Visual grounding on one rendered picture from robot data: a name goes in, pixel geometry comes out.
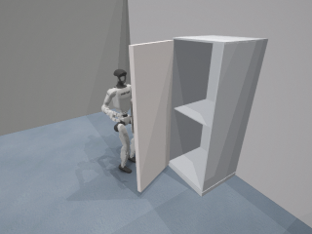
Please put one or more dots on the right robot shin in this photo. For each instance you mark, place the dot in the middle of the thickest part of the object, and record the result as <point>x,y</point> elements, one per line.
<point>124,157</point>

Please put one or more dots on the right robot forearm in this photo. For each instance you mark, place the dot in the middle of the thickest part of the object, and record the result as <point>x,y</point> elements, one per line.
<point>106,110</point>

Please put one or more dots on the robot head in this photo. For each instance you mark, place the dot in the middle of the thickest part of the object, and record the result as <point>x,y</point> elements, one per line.
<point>120,73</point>

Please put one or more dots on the robot right upper arm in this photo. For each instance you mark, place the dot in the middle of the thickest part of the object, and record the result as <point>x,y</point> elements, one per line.
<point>111,93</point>

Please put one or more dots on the robot right hand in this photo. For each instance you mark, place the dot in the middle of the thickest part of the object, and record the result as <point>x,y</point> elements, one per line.
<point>114,114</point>

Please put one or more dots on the handle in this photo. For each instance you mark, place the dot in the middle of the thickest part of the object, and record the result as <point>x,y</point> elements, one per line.
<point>132,116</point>

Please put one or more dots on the fridge door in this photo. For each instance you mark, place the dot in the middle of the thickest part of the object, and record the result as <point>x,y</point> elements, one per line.
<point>151,69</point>

